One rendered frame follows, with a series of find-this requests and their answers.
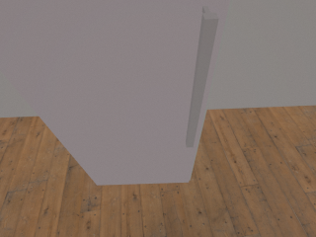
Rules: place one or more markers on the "fridge door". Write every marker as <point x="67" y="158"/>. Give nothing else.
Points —
<point x="112" y="79"/>

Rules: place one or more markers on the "handle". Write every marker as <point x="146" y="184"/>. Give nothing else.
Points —
<point x="207" y="33"/>

